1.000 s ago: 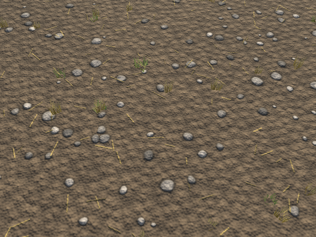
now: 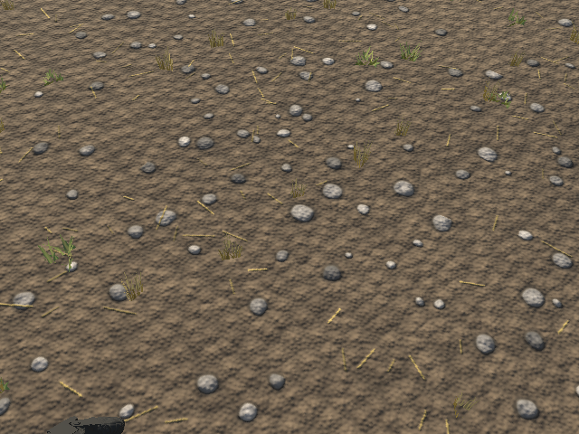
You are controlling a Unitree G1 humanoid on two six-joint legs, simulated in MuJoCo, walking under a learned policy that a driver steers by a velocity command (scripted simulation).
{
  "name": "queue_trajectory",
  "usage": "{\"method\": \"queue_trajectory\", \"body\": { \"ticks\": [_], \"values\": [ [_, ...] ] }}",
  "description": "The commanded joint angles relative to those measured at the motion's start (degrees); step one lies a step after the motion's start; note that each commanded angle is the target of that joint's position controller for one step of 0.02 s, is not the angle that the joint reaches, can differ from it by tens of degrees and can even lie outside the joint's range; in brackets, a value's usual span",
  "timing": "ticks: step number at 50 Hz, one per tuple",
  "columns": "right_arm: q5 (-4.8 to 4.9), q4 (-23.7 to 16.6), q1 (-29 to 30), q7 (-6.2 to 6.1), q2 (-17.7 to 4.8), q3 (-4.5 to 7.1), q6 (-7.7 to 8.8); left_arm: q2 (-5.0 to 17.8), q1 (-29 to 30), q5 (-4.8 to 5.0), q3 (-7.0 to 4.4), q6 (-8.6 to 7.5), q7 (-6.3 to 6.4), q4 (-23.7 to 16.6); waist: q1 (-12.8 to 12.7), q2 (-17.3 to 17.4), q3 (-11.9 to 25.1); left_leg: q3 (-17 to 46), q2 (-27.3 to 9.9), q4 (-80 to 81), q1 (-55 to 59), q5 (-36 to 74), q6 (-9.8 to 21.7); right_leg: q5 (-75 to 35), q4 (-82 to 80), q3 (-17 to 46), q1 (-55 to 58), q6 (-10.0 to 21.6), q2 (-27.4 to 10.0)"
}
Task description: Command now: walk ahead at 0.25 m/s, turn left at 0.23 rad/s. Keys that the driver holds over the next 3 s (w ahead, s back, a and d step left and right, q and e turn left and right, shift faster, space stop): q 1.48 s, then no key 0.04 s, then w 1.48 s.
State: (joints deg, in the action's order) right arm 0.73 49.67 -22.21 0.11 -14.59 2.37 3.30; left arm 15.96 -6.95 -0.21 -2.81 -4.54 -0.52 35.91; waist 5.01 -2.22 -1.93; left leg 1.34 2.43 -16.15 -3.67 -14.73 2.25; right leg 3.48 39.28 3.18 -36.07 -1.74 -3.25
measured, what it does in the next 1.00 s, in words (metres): walks ahead, turning left: right foot, then left foot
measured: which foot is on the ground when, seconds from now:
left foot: down 0.00-0.12, up 0.14-0.50, down 0.52-1.00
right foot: up 0.00-0.10, down 0.12-0.52, up 0.54-0.98, down 1.00-1.00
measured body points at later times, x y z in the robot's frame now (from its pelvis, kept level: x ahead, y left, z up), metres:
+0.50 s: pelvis +0.11 -0.01 -0.02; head +0.13 +0.02 +0.43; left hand +0.19 +0.30 -0.12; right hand +0.33 -0.25 -0.10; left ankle +0.10 +0.10 -0.74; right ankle +0.20 -0.13 -0.75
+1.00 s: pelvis +0.14 -0.01 -0.01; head +0.17 +0.01 +0.44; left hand +0.12 +0.32 -0.10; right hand +0.43 -0.15 -0.09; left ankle +0.10 +0.10 -0.75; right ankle +0.21 -0.11 -0.75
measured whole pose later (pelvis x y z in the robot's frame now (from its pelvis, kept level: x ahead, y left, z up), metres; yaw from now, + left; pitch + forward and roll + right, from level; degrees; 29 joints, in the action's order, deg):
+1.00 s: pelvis +0.14 -0.01 -0.01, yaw +35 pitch +2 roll -1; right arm 1.3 33.2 -10.2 -1.5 -18.9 4.2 -3.3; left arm 17.0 -5.1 0.5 -4.6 -1.2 -0.2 43.2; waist 0.9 1.3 -2.0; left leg 12.8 6.5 -31.6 -19.3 -13.3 1.2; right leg 13.7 27.8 4.3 -15.4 -1.4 2.5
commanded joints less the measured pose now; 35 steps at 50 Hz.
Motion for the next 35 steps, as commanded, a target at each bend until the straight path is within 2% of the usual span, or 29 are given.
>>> {"method": "queue_trajectory", "body": {
  "ticks": [1, 3, 4, 5, 6, 7, 8, 9, 10, 11, 13, 15, 17, 21, 24, 25, 26, 27, 28, 29, 30, 31, 32, 35],
  "values": [
    [0.79, -2.99, 0.63, -1.03, -11.67, 2.88, -0.44, 2.79, 4.74, 0.25, -0.77, -1.2, -0.64, -4.62, -1.61, 8.33, 2.12, 7.42, -10.97, -1.06, -2.57, 35.76, 6.76, -6.67, -7.64, -1.97, 8.56, -0.05, 4.73],
    [1.15, -3.61, 1.82, -1.39, -12.11, 3.25, -0.96, 4.97, 3.41, 0.1, -1.71, -1.19, -0.55, -4.39, -3.51, 9.05, 3.09, 10.62, -11.97, -4.92, -1.13, 33.75, 5.14, -5.77, -11.1, 0.02, 12.08, 1.54, 4.66],
    [1.22, -4.36, 3.42, -1.54, -12.13, 3.39, -1.06, 6.18, 0.29, -0.17, -2.32, -1.28, -0.32, -3.4, -5.54, 9.06, 4.53, 11.07, -11.27, -8.41, -1.44, 34.42, 4.03, -7.37, -13.33, -0.03, 16.71, 2.8, 4.68],
    [1.11, -5.19, 4.29, -1.49, -11.22, 3.22, -0.98, 7.88, -3.75, -0.71, -3.04, -1.42, 0.14, -2.37, -7.81, 7.83, 7.16, 10.13, -8.71, -14.3, -3.53, 33.66, 2.14, -13.82, -16.39, -0.31, 24.56, 4.61, 3.24],
    [-0.15, -7.51, 4.76, -1.36, -7.99, 2.21, -0.76, 11.36, -9.76, -1.98, -3.8, -1.39, 0.88, -2.05, -9.82, 1.75, 14.88, 8.45, -4.62, -27.39, -11.54, 18.96, -0.28, -32.06, -12.22, 6.74, 39.34, 8.2, -6.29],
    [-0.9, -6.88, -5.91, -1.1, -2.45, 0.47, -0.73, 12.78, -10.26, -2.81, -3.53, -0.24, 1.16, -2.69, -5.59, -13.27, 23.58, 4.76, 2.28, -46.72, -26.15, -26.18, -3.63, -52.24, -8.16, 22.27, 54.27, 18.03, -23.4],
    [0.21, -5.62, -9.1, -0.89, -8.23, 1.4, -1.23, 9.8, -10.11, -1.44, -3.06, 0.9, 0.77, -3.24, -6.66, -12.02, 28.72, 7.46, 0.08, -54.65, -27.83, -28.01, -4.47, -39.91, -10.98, 26.57, 52.39, 20.27, -23.83],
    [1.23, -6.15, -4.25, -1.13, -11.09, 2.57, -2.21, 7.1, -6.8, -0.61, -2.36, 1.6, 0.81, -3.63, -6.82, -7.33, 21.16, 5.7, -2.07, -57.65, -32.07, -23.51, -5.48, -28.18, -13.51, 20.65, 46.86, 18.35, -20.01],
    [1.16, -6.8, -0.77, -1.64, -10.59, 2.74, -3.29, 5.33, -3.54, -0.11, -1.77, 2.13, 1.01, -3.15, -6.07, -4.37, 15.43, 3.8, -3.8, -56.65, -33.73, -19.74, -6.4, -20.04, -15.69, 15.92, 40.62, 16.31, -16.65],
    [0.8, -7.07, 0.5, -2.12, -10.32, 3.04, -4.61, 4.41, -0.8, -0.18, -1.34, 2.52, 1.03, -2.78, -5.04, -4.01, 11.4, 3.43, -5.18, -55.46, -32.39, -17.34, -7.33, -14.87, -17.95, 12.43, 33.62, 15.48, -14.73],
    [0.46, -7.99, -0.38, -2.61, -8.09, 2.89, -6.6, 5.82, 3.09, -1.39, -1.88, 2.62, 1.0, -1.94, -2.53, -6.38, 7.1, 1.12, -5.47, -51.77, -25.04, -13.48, -8.2, -8.57, -22.73, 5.98, 21.21, 14.96, -11.94],
    [0.06, -9.13, 0.22, -2.64, -6.83, 2.74, -7.06, 6.23, 4.52, -1.6, -2.25, 2.31, 1.28, -1.36, -2.19, -6.58, 6.67, -0.07, -5.85, -46.88, -22.39, -11.05, -7.9, -6.87, -24.3, 2.7, 18.65, 15.69, -12.14],
    [-0.32, -10.77, 2.98, -2.08, -6.33, 2.41, -7.04, 7.04, 5.18, -1.14, -2.66, 2.31, 1.7, -0.66, -2.78, -5.64, 7.32, -0.27, -7.03, -40.67, -20.4, -7.64, -6.78, -5.75, -24.6, 0.78, 18.88, 15.98, -13.05],
    [-0.25, -13.23, 6.62, -0.58, -7.94, 2.63, -7.2, 9.2, 5.0, -0.31, -3.38, 3.18, 1.9, 0.82, -3.75, -5.24, 7.81, -1.94, -7.15, -32.45, -16.49, -4.42, -4.49, -2.06, -24.19, -0.93, 20.55, 15.43, -15.15],
    [-0.33, -13.48, 5.58, 0.2, -8.48, 3.21, -7.26, 10.01, 5.56, 1.02, -3.63, 3.97, 1.75, 2.02, -2.13, -4.23, 7.24, -4.73, -5.27, -21.58, -11.01, -0.57, -1.66, 2.9, -19.89, -3.38, 20.87, 11.97, -14.61],
    [-0.64, -12.94, 4.28, 0.12, -9.21, 3.71, -7.18, 8.85, 4.18, 1.29, -3.42, 4.3, 1.78, 2.91, -1.98, -2.66, 6.98, -4.83, -3.81, -17.5, -7.56, 1.38, -0.14, 6.97, -16.14, -5.35, 19.1, 9.29, -12.86],
    [-0.96, -12.96, 2.81, -0.32, -11.66, 4.53, -7.02, 6.69, 1.32, 1.02, -3.02, 4.74, 1.64, 4.29, -2.22, 4.26, 4.88, 1.75, -6.47, -9.68, -4.4, 8.21, 2.59, 13.79, -7.12, -9.48, 14.35, 4.55, -9.01],
    [-0.79, -15.24, 3.87, -1.56, -18.11, 5.66, -6.85, 3.76, -0.68, -1.42, -2.13, 4.97, 1.32, 2.98, -5.21, 22.52, 3.16, 23.23, -21.21, -4.58, 0.39, 23.13, 10.27, 32.19, 11.75, -14.75, -0.16, -2.33, 0.36],
    [-2.95, -16.67, 3.93, -0.95, -19.05, 5.51, -5.59, 6.54, 6.44, -1.14, -2.99, 4.85, 2.01, 0.83, -0.66, 19.08, 3.95, 30.08, -24.45, -0.48, -6.41, 18.97, 17.54, 35.64, 22.3, -3.74, -3.4, -2.05, 4.0],
    [-3.31, -16.63, 6.03, -0.59, -17.46, 5.09, -4.35, 7.89, 7.17, 0.04, -3.54, 4.96, 2.4, 0.86, -1.88, 14.05, 3.36, 25.45, -21.63, 0.13, -7.32, 14.04, 15.66, 30.5, 26.12, -0.79, -3.82, -0.92, 2.74],
    [-2.14, -16.9, 9.35, -0.71, -15.89, 4.81, -3.67, 8.1, 5.2, 0.27, -3.91, 5.17, 2.76, 1.85, -3.99, 11.33, 2.92, 21.64, -18.71, -0.61, -7.28, 11.11, 12.27, 24.82, 25.8, 0.09, -4.12, -0.28, 1.9],
    [-1.09, -17.39, 11.5, -0.94, -13.66, 4.15, -3.6, 8.26, 3.96, -0.25, -4.17, 5.36, 3.19, 3.24, -4.74, 9.52, 3.74, 19.49, -16.93, -1.42, -6.62, 10.76, 9.99, 21.5, 25.49, 0.45, -3.72, -0.47, 1.45],
    [-0.7, -17.83, 12.85, -1.34, -12.81, 3.68, -3.7, 8.19, 3.01, -0.7, -4.28, 5.37, 3.31, 3.66, -5.46, 9.91, 4.48, 17.77, -15.67, -2.0, -7.19, 14.17, 9.44, 18.8, 26.41, 0.26, -2.01, -1.06, 1.89],
    [-0.95, -18.49, 11.49, -2.09, -11.64, 3.18, -3.92, 6.86, 2.32, 0.09, -3.96, 4.79, 2.87, 3.9, -5.37, 9.2, 7.46, 16.47, -13.95, -3.42, -4.01, 20.28, 9.81, 15.18, 24.32, 0.65, 0.03, -2.25, 3.19]
  ]
}}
